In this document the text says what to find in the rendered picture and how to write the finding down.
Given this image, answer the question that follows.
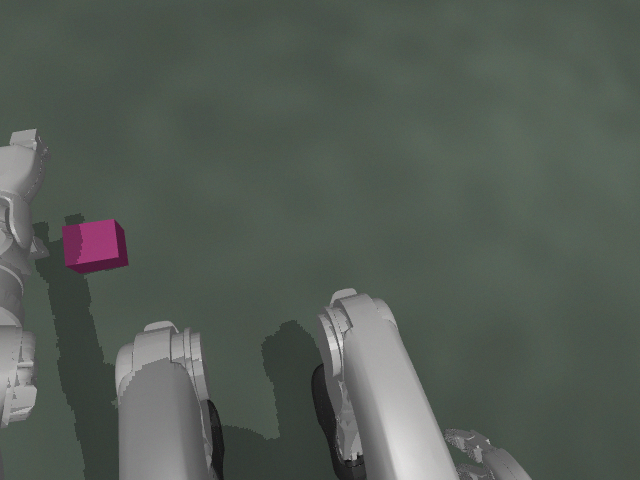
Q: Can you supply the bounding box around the left robot foot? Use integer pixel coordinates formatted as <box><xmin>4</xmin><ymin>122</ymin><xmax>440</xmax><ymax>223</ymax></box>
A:
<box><xmin>207</xmin><ymin>400</ymin><xmax>225</xmax><ymax>480</ymax></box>

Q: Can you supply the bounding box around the left robot hand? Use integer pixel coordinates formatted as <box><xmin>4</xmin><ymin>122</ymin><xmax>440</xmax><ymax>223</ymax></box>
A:
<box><xmin>0</xmin><ymin>129</ymin><xmax>51</xmax><ymax>260</ymax></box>

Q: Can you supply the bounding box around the left robot arm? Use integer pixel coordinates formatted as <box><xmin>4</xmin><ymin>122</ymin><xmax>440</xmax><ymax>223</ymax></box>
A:
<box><xmin>0</xmin><ymin>191</ymin><xmax>39</xmax><ymax>480</ymax></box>

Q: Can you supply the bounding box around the right robot hand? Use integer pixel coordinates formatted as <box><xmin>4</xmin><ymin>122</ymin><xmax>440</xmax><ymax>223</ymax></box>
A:
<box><xmin>443</xmin><ymin>428</ymin><xmax>532</xmax><ymax>480</ymax></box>

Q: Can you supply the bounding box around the small box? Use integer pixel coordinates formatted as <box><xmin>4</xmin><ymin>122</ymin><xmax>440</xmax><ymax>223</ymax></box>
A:
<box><xmin>62</xmin><ymin>219</ymin><xmax>129</xmax><ymax>274</ymax></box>

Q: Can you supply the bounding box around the right robot foot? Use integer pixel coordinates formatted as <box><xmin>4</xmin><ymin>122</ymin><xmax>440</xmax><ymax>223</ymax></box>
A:
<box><xmin>311</xmin><ymin>363</ymin><xmax>367</xmax><ymax>480</ymax></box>

